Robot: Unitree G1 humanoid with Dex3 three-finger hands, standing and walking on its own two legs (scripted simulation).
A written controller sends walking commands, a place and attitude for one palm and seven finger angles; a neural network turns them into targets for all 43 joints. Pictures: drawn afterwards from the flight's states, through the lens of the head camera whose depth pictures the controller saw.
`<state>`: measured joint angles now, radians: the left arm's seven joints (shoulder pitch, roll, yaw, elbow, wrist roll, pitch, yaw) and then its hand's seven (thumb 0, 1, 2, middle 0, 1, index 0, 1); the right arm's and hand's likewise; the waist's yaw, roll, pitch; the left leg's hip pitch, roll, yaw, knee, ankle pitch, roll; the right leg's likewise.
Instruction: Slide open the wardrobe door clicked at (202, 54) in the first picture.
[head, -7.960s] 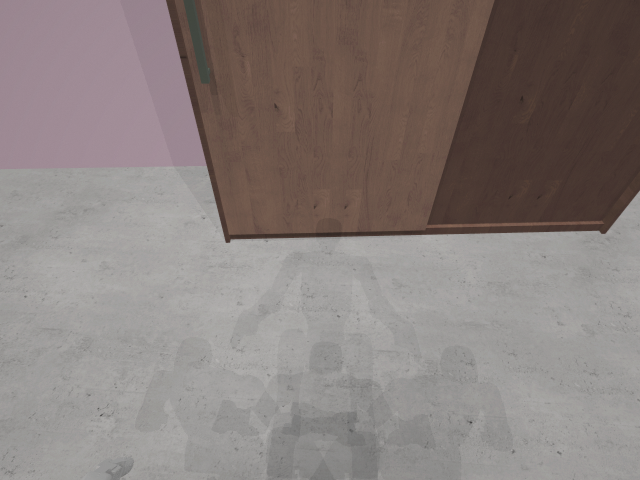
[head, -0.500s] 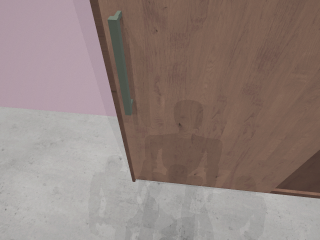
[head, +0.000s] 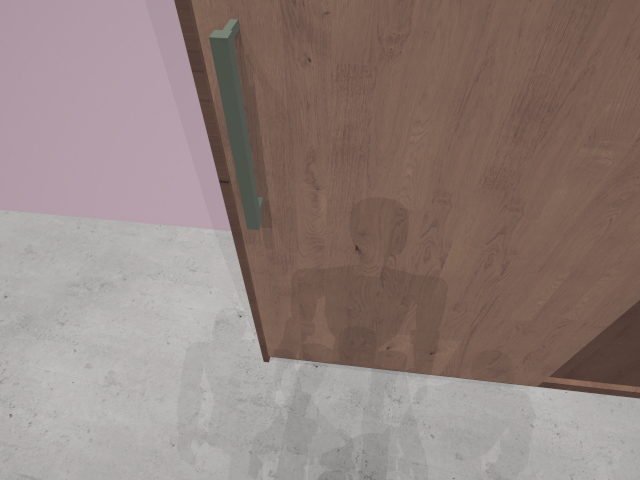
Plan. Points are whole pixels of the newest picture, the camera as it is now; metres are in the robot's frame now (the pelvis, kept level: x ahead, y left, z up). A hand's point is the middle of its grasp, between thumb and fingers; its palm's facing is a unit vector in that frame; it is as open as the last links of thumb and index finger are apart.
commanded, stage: shuffle to correct the standing spot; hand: left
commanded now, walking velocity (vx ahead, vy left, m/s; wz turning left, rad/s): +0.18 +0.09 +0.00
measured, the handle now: (245, 141) +0.55 +0.16 +0.13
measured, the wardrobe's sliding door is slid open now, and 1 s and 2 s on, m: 0.00 0.00 0.00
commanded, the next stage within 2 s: come to a stop and stand still in 0.18 s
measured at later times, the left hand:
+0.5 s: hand out of the picture +0.12 +0.20 -0.18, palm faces +0.00 -0.97 -0.22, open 7.2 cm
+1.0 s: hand out of the picture +0.09 +0.22 -0.19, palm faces +0.02 -0.98 -0.21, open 7.3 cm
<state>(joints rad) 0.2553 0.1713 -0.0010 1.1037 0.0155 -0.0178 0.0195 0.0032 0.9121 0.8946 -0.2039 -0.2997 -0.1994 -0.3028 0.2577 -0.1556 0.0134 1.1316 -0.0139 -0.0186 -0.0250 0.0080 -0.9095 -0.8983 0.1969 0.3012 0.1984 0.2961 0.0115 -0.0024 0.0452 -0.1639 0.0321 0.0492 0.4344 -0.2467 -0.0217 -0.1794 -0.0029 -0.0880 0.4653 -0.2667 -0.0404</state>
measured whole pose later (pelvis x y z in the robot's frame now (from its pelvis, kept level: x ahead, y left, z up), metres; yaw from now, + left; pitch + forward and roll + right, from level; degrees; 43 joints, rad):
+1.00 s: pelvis +0.05 +0.04 -0.02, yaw -2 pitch -3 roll +0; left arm 0.26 0.18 0.01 1.00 0.03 0.05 0.03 0.00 0.92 0.89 -0.21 -0.30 -0.20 -0.30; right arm 0.22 -0.18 -0.04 0.92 -0.02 0.02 -0.02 0.01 -0.91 -0.90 0.19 0.30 0.20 0.30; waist 0.02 -0.01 0.01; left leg -0.23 0.00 0.10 0.62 -0.34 0.05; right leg -0.35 -0.06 -0.06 0.64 -0.29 -0.02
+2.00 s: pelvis +0.08 +0.01 +0.00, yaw -1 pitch -1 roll +1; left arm 0.23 0.16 -0.02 1.09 0.01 -0.02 0.03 0.01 0.93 0.89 -0.21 -0.30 -0.20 -0.30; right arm 0.27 -0.17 0.02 1.10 -0.01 -0.03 -0.03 0.01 -0.91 -0.90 0.20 0.30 0.20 0.30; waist -0.01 0.03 0.03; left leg -0.12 0.00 0.07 0.39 -0.25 0.00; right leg -0.22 0.04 -0.02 0.46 -0.23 -0.06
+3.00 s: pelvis +0.09 +0.00 +0.00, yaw +0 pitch -1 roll +1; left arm 0.25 0.17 -0.01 1.10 0.01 -0.02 0.02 0.00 0.91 0.89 -0.20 -0.30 -0.20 -0.30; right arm 0.30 -0.16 0.01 1.14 -0.01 -0.03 -0.04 0.01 -0.91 -0.90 0.20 0.30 0.20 0.30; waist 0.00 0.00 0.04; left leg -0.10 0.03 0.06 0.37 -0.26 -0.02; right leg -0.17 0.06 -0.03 0.41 -0.22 -0.08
